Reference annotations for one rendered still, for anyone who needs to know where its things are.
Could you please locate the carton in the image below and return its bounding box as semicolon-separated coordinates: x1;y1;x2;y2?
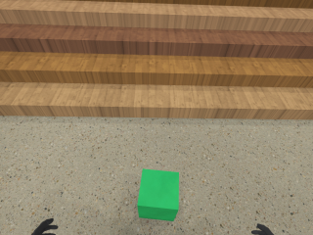
137;168;179;221

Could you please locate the right robot hand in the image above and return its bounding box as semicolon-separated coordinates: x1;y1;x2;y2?
251;223;274;235

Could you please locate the left robot hand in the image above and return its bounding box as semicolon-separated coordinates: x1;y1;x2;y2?
31;218;59;235

